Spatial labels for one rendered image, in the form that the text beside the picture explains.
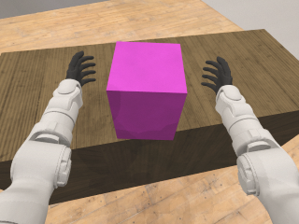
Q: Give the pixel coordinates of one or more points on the pedestal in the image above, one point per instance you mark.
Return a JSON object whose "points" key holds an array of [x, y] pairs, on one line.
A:
{"points": [[265, 73]]}

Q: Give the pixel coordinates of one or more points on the robot right forearm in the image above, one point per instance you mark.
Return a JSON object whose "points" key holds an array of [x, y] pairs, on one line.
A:
{"points": [[246, 131]]}

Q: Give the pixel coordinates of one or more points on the robot right upper arm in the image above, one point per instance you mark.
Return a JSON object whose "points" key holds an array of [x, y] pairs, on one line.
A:
{"points": [[270, 176]]}

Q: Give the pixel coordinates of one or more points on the carton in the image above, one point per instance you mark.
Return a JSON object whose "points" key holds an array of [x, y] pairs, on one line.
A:
{"points": [[146, 90]]}

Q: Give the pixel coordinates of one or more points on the robot left hand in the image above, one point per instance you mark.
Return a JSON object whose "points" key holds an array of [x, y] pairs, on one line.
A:
{"points": [[75, 67]]}

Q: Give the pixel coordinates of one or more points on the robot left upper arm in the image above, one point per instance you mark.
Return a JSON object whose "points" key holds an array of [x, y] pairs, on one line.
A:
{"points": [[40, 168]]}

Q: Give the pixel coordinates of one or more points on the robot right hand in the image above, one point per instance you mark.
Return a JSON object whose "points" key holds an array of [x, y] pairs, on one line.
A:
{"points": [[223, 74]]}

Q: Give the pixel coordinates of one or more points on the robot left forearm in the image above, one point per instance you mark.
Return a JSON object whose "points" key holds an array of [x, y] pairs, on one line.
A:
{"points": [[58, 120]]}

